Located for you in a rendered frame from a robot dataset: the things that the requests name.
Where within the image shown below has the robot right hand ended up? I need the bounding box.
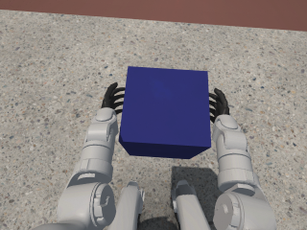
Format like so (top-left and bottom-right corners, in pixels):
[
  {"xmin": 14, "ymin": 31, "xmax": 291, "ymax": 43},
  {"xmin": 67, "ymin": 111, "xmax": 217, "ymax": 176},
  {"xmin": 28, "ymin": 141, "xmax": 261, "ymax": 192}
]
[{"xmin": 208, "ymin": 88, "xmax": 230, "ymax": 124}]

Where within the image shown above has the right robot forearm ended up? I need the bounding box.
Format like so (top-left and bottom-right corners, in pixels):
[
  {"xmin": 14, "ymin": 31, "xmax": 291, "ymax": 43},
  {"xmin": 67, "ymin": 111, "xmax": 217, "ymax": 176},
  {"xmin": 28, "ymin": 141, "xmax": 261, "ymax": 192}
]
[{"xmin": 211, "ymin": 114, "xmax": 277, "ymax": 230}]

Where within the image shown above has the robot right upper arm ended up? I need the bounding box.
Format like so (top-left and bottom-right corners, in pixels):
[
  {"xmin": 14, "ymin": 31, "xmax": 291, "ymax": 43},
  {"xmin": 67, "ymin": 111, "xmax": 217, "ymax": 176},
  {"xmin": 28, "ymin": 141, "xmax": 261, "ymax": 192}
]
[{"xmin": 213, "ymin": 191, "xmax": 276, "ymax": 230}]

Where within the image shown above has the robot thigh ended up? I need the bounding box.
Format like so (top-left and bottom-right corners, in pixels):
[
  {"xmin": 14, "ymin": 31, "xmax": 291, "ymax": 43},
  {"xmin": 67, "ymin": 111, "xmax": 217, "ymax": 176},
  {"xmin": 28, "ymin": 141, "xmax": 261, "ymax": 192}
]
[
  {"xmin": 107, "ymin": 185, "xmax": 145, "ymax": 230},
  {"xmin": 171, "ymin": 184, "xmax": 211, "ymax": 230}
]

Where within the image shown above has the robot left thigh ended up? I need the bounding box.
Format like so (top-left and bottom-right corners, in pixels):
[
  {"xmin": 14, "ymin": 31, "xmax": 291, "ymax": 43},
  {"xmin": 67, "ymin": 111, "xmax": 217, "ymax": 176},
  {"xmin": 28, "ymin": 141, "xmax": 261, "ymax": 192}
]
[{"xmin": 107, "ymin": 185, "xmax": 145, "ymax": 230}]

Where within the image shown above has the robot left upper arm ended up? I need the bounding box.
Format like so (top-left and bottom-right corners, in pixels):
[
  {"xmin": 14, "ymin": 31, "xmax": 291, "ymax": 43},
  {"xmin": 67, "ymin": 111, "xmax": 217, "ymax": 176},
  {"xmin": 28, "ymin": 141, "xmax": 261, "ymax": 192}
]
[{"xmin": 32, "ymin": 181, "xmax": 116, "ymax": 230}]

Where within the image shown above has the robot left hand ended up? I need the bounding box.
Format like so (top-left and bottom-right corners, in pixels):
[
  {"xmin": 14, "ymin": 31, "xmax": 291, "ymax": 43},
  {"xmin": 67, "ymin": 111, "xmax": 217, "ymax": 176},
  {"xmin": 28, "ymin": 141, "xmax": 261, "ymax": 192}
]
[{"xmin": 101, "ymin": 82, "xmax": 126, "ymax": 115}]

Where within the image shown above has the carton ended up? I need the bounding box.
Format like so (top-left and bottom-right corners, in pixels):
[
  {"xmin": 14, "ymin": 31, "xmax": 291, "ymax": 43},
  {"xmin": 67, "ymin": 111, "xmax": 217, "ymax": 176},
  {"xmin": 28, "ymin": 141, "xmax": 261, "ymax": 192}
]
[{"xmin": 118, "ymin": 66, "xmax": 212, "ymax": 159}]

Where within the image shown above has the robot right thigh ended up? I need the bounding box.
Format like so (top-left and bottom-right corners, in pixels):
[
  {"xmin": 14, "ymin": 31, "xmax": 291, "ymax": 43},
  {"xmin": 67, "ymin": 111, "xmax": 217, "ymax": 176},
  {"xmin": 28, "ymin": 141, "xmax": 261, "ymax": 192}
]
[{"xmin": 171, "ymin": 184, "xmax": 211, "ymax": 230}]

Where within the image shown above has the left robot forearm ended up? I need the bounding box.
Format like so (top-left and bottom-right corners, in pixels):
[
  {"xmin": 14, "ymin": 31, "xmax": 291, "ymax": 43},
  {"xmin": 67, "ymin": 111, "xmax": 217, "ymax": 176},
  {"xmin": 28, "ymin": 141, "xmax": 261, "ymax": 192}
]
[{"xmin": 57, "ymin": 107, "xmax": 119, "ymax": 219}]

